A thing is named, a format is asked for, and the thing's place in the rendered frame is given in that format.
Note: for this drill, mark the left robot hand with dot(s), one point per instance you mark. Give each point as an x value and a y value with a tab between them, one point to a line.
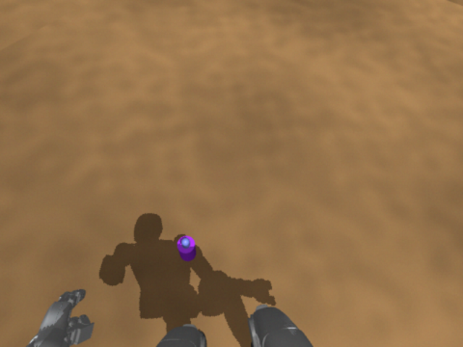
79	329

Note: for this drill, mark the left robot arm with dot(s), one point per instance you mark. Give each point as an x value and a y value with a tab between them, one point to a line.
51	337

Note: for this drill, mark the bottle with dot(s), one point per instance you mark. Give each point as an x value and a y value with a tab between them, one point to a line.
186	247

